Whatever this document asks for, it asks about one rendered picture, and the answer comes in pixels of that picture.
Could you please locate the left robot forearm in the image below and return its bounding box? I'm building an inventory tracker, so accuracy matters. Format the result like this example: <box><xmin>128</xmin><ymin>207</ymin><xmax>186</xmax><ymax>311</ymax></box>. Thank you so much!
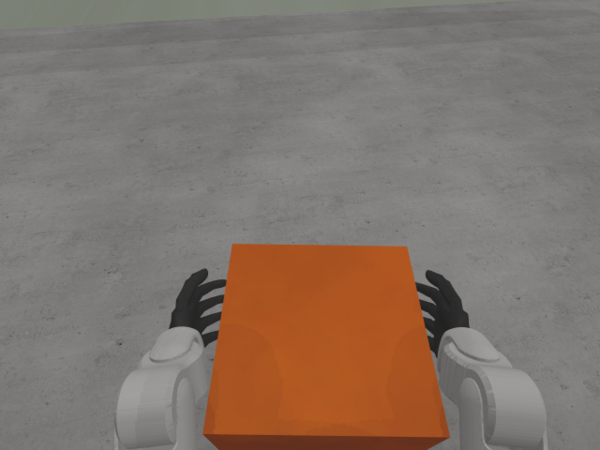
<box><xmin>113</xmin><ymin>326</ymin><xmax>209</xmax><ymax>450</ymax></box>

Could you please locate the left robot hand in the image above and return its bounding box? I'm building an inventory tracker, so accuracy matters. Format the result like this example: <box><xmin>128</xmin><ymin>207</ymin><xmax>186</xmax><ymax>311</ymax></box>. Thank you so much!
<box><xmin>169</xmin><ymin>268</ymin><xmax>227</xmax><ymax>348</ymax></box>

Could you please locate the right robot hand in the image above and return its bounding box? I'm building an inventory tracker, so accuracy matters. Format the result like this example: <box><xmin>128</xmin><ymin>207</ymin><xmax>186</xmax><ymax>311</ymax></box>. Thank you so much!
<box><xmin>415</xmin><ymin>270</ymin><xmax>470</xmax><ymax>357</ymax></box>

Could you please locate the carton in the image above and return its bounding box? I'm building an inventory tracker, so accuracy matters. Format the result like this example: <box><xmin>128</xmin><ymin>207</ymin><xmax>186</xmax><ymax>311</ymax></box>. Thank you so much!
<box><xmin>202</xmin><ymin>244</ymin><xmax>450</xmax><ymax>450</ymax></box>

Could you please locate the right robot forearm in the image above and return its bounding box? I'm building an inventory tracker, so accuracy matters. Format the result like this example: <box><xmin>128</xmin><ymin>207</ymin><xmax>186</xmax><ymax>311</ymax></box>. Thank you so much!
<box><xmin>437</xmin><ymin>327</ymin><xmax>548</xmax><ymax>450</ymax></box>

